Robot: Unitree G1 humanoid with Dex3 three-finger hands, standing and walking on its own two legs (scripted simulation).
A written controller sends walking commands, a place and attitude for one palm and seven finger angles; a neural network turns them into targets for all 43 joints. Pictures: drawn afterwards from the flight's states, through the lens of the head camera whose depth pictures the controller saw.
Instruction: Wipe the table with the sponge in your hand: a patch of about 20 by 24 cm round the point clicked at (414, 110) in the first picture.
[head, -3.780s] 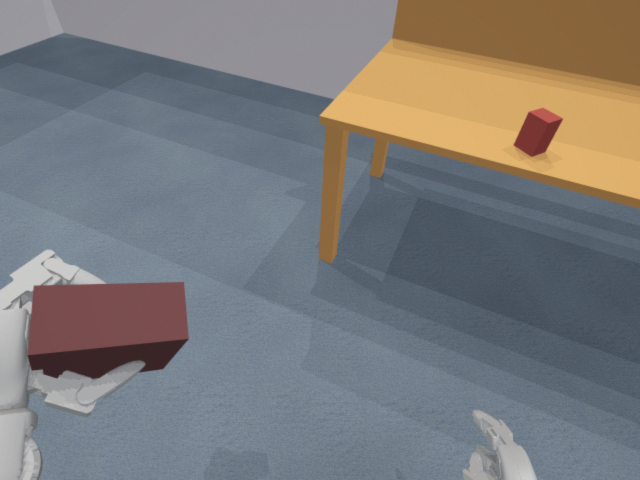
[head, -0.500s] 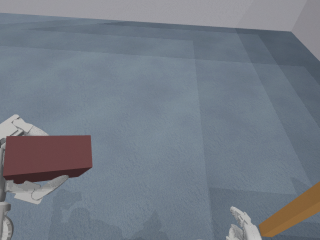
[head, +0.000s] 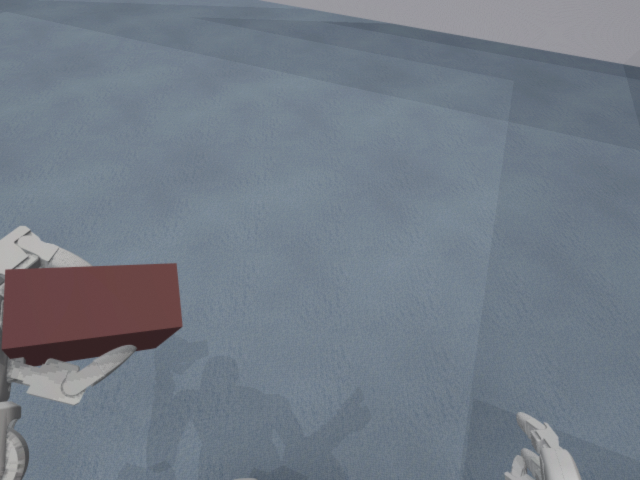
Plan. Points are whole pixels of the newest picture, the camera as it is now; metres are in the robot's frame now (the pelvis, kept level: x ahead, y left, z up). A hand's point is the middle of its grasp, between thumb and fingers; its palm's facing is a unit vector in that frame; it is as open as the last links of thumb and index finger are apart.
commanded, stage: walk to a spot facing it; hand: left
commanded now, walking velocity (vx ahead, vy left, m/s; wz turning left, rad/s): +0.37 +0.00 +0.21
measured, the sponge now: (119, 314) +0.22 +0.21 +0.16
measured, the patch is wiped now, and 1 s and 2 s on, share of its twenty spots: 0.00 0.00 0.00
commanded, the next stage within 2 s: turn to face it in 0.78 s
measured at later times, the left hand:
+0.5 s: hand (123, 259) +0.28 +0.23 +0.16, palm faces +0.50 -0.75 -0.44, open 9.9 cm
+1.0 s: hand (125, 192) +0.36 +0.26 +0.18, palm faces +0.54 -0.70 -0.46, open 9.9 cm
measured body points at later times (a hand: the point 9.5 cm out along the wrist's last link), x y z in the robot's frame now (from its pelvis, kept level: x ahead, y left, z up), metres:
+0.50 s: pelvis +0.09 -0.03 -0.01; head +0.11 -0.05 +0.44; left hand +0.25 +0.27 +0.19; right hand +0.27 -0.23 -0.13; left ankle +0.04 +0.10 -0.65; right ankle +0.13 -0.12 -0.74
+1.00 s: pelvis +0.20 -0.02 -0.01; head +0.23 -0.01 +0.44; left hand +0.33 +0.29 +0.20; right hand +0.41 -0.16 -0.10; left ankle +0.21 +0.13 -0.74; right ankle +0.25 -0.13 -0.71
